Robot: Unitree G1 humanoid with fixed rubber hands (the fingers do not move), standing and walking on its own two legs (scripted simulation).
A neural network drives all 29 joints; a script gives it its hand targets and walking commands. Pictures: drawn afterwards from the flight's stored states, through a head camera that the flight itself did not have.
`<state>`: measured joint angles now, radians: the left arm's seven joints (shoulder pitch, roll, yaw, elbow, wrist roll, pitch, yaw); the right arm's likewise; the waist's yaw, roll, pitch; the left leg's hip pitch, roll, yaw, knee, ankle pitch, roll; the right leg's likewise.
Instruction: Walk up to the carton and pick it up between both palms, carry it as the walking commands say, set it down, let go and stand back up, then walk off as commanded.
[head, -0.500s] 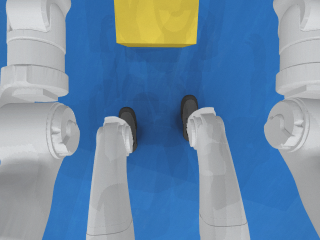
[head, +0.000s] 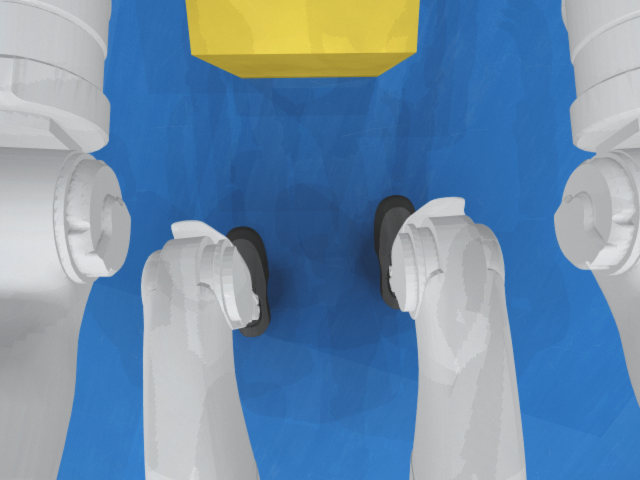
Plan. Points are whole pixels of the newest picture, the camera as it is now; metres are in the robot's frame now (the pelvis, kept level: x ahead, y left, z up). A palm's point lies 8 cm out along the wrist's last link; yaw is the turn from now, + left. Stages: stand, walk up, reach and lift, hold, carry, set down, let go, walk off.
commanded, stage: reach and lift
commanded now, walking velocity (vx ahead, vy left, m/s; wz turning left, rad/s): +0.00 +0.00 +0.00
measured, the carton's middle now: out of the picture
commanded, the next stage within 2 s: none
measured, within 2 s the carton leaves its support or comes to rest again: neither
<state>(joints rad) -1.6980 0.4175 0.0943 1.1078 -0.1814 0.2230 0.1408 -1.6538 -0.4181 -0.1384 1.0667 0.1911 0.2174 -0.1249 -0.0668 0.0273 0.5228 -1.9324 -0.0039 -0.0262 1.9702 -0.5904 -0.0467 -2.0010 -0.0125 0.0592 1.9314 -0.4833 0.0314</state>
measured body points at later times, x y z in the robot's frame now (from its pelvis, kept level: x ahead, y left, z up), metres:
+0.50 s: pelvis +0.02 +0.00 -0.09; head +0.40 -0.01 +0.12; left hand +0.62 +0.14 -0.27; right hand +0.58 -0.22 -0.28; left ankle +0.11 +0.14 -0.41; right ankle +0.14 -0.13 -0.41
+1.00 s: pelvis +0.02 +0.00 -0.09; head +0.40 -0.01 +0.13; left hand +0.62 +0.13 -0.26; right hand +0.59 -0.21 -0.27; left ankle +0.11 +0.14 -0.41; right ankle +0.14 -0.13 -0.41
